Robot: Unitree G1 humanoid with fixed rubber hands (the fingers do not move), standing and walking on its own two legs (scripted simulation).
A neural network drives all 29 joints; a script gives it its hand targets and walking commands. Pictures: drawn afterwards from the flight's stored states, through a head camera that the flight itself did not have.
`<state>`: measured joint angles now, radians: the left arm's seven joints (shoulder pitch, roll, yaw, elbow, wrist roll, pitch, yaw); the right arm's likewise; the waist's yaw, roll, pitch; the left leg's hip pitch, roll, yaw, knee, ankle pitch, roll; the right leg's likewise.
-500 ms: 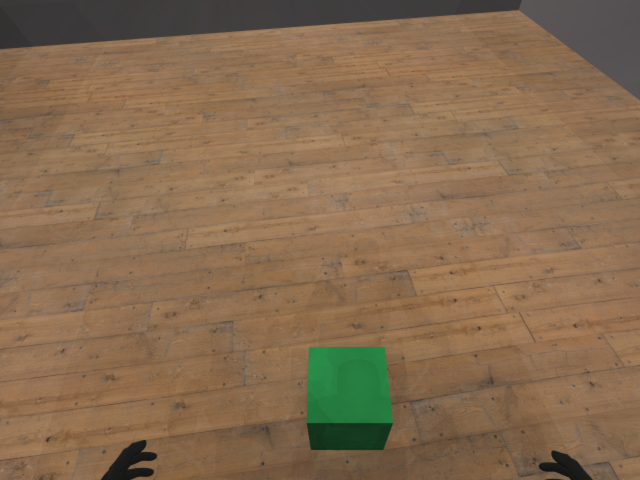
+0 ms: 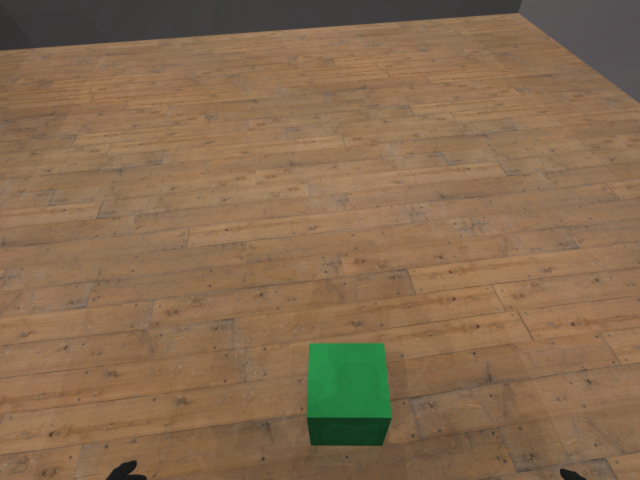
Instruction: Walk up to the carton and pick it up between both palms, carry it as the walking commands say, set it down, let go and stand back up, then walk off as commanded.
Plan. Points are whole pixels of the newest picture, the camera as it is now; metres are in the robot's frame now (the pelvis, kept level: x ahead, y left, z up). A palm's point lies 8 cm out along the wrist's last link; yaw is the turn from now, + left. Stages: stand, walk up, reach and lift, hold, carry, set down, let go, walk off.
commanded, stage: stand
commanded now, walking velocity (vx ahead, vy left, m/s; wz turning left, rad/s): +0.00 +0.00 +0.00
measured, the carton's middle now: (346, 395) +0.46 -0.02 -0.66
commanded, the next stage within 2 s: walk off in 0.54 s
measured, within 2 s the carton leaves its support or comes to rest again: neither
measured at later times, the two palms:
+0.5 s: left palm out of the picture +0.08 +0.31 -0.10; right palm out of the picture +0.08 -0.31 -0.10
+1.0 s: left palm out of the picture +0.02 +0.31 -0.13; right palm out of the picture +0.05 -0.30 -0.13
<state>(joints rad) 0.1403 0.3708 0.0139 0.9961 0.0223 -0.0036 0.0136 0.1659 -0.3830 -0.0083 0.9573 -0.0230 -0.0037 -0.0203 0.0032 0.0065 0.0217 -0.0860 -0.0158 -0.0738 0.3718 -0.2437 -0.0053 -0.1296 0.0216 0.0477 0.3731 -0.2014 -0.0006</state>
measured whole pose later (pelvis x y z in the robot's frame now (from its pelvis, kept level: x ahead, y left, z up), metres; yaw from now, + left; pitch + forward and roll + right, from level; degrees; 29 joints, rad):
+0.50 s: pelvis +0.00 +0.00 +0.00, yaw +0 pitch -3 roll +0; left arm 0.12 0.39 0.00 1.04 0.02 -0.01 0.01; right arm 0.15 -0.39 0.00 1.00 -0.02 -0.01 -0.02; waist 0.00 0.00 0.03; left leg -0.08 -0.02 -0.07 0.35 -0.23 0.00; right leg -0.13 0.02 0.05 0.35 -0.18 0.00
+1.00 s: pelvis -0.04 +0.00 -0.01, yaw +4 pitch -1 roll +0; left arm 0.12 0.38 0.02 1.01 0.01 0.07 0.05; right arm 0.15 -0.36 0.00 0.97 -0.01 0.06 -0.01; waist -0.02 0.00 0.09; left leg -0.29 -0.06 -0.14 0.58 -0.27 -0.01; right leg -0.31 -0.01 -0.02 0.58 -0.24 0.00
